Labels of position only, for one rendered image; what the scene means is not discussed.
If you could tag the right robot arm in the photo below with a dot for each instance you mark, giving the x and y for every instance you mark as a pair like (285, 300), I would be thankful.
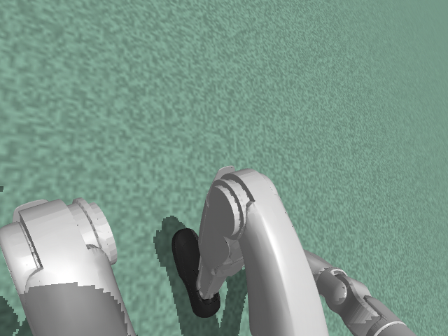
(362, 314)

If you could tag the right robot foot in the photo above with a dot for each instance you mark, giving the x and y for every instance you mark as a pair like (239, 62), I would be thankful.
(187, 257)

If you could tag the right robot hand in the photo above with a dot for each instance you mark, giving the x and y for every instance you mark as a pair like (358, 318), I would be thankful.
(317, 264)

